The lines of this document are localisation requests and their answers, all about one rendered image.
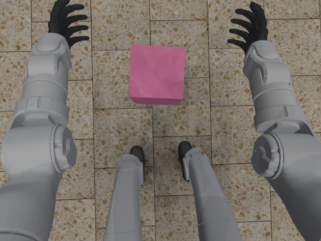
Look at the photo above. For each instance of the left robot forearm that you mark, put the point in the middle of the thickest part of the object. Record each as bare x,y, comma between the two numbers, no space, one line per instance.
45,85

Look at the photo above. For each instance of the carton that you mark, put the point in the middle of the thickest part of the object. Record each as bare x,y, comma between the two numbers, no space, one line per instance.
156,74

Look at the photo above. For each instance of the left robot upper arm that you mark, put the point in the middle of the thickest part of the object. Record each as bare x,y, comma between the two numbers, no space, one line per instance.
35,158

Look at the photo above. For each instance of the right robot forearm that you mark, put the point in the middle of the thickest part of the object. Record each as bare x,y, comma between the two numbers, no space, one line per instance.
272,92

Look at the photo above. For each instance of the robot right thigh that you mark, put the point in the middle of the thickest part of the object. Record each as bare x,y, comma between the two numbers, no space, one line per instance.
214,216

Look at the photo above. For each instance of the robot right shin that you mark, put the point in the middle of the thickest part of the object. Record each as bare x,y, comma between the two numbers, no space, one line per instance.
195,150

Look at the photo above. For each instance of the left robot hand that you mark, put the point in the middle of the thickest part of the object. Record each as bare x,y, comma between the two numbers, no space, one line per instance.
59,22

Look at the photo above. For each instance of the right robot upper arm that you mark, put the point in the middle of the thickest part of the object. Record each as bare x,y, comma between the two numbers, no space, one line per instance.
291,163

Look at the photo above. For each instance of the right robot hand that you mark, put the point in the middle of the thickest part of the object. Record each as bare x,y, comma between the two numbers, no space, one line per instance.
257,28

